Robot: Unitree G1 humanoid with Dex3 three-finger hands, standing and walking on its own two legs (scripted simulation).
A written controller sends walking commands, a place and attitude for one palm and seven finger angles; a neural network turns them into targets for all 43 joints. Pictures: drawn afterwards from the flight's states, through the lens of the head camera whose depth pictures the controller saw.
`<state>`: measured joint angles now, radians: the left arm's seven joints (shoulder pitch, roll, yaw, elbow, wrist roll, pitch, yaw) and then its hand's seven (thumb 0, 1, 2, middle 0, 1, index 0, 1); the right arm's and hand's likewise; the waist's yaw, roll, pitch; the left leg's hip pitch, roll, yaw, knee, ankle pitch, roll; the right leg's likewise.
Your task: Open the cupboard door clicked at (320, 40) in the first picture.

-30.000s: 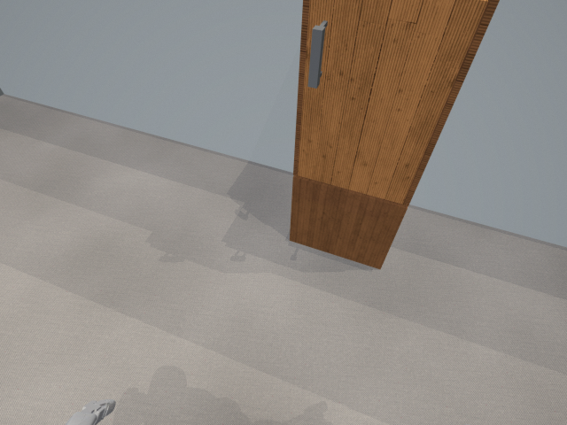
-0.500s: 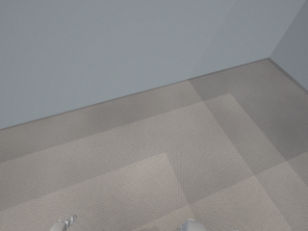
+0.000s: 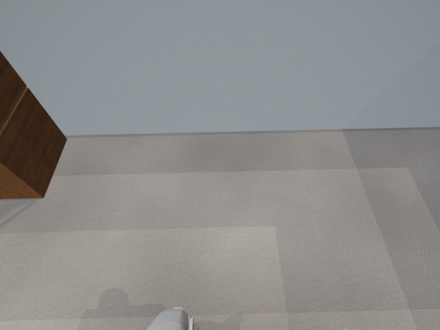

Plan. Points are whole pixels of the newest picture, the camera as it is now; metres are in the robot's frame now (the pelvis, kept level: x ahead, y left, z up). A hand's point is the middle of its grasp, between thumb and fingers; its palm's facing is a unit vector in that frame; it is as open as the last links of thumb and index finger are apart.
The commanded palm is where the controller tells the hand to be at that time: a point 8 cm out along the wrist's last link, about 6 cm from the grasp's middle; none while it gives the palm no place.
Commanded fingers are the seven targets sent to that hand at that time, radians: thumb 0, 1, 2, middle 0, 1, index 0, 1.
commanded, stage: turn to face it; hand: left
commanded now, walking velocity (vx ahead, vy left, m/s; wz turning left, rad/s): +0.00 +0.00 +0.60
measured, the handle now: out of the picture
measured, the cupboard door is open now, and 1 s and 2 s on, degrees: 48 48 48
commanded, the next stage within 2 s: take the last steps up to it in 1.50 s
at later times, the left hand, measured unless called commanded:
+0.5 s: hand out of the picture +0.09 +0.22 -0.15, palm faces +0.25 -0.93 -0.28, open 7.4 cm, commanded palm none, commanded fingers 0.00 0.90 0.90 -0.20 -0.30 -0.20 -0.30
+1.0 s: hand out of the picture -0.07 +0.17 -0.19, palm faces +0.60 -0.76 -0.24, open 7.3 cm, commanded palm none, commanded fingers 0.00 0.90 0.90 -0.20 -0.30 -0.20 -0.30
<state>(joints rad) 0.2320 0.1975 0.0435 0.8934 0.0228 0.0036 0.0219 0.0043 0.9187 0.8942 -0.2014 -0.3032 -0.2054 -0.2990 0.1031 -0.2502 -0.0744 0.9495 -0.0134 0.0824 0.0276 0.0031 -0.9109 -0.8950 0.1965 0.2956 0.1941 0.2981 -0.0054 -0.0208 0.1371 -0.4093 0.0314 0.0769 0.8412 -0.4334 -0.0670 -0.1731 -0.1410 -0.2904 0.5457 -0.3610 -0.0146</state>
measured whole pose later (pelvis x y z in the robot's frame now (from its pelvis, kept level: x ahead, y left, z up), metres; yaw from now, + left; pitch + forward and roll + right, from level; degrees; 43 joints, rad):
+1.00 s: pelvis +0.03 -0.02 -0.02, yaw +36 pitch +1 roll +1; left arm 0.28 0.24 0.06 0.92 0.02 0.02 0.01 0.01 0.91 0.89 -0.20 -0.30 -0.20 -0.30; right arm 0.06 -0.24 -0.07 0.91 -0.02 0.05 0.03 0.00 -0.91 -0.89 0.20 0.30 0.19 0.30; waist 0.01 -0.05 0.12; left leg -0.31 0.00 0.10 0.61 -0.29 -0.01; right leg -0.23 -0.19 -0.31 0.70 -0.43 0.03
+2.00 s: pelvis +0.06 +0.04 +0.00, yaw +56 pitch +1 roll +1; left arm 0.40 0.20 0.06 1.09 0.03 -0.02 0.00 0.01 0.91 0.89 -0.20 -0.30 -0.20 -0.30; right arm 0.09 -0.21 -0.05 0.99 -0.02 0.02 0.04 0.00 -0.91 -0.90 0.20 0.30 0.19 0.30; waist 0.07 -0.06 0.07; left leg -0.32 0.03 0.10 0.57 -0.33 -0.03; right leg -0.09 -0.18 -0.24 0.49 -0.38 0.08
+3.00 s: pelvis +0.19 +0.43 +0.00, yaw +57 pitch +1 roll +1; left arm 0.40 0.15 0.04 1.14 0.02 -0.06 0.01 0.00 0.92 0.89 -0.20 -0.30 -0.20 -0.30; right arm 0.10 -0.20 -0.05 1.01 -0.02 -0.03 0.03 0.00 -0.92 -0.90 0.19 0.30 0.19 0.30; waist 0.06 -0.02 0.07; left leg -0.45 0.05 0.08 0.59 -0.19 -0.03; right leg -0.01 -0.08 -0.12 0.38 -0.38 0.04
